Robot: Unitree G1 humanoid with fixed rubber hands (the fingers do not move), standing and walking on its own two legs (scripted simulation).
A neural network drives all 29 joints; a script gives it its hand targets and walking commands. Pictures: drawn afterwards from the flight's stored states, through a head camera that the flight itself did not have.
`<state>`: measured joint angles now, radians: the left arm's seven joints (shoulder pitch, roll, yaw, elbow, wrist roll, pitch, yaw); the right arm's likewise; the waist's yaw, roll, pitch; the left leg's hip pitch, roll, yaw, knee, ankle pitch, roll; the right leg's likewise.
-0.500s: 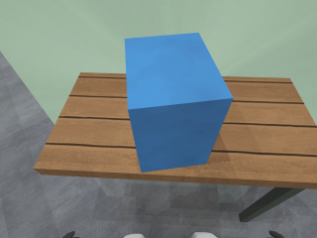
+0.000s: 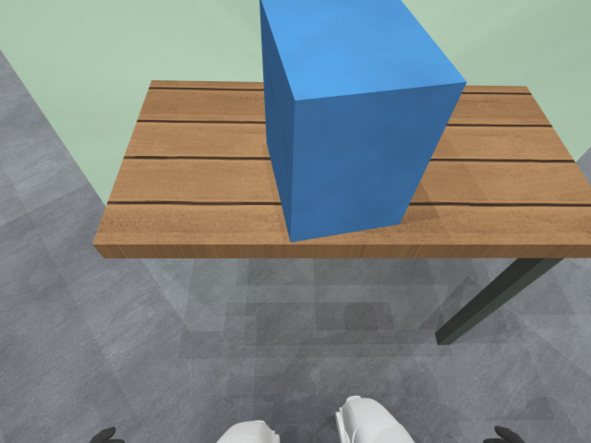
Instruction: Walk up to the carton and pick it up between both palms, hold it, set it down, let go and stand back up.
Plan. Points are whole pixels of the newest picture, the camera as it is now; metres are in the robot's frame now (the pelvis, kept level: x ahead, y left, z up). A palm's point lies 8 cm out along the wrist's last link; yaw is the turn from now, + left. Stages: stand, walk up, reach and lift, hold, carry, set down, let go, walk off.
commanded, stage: walk up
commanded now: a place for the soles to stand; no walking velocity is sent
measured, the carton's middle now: (336, 121) +0.54 -0.05 +0.10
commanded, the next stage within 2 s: none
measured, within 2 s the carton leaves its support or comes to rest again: neither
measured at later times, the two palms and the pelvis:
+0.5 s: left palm out of the picture +0.07 +0.25 -0.07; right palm out of the picture +0.06 -0.39 -0.09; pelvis +0.00 -0.06 +0.02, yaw -4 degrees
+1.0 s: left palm out of the picture +0.09 +0.24 -0.09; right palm out of the picture +0.06 -0.35 -0.10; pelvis +0.01 -0.05 +0.01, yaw -5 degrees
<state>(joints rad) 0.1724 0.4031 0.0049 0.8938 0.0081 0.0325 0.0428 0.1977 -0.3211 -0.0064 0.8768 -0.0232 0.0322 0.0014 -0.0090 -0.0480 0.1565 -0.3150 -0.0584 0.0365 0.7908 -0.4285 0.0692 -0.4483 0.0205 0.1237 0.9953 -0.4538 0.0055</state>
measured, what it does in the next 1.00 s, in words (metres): steps on the spot: right foot, then left foot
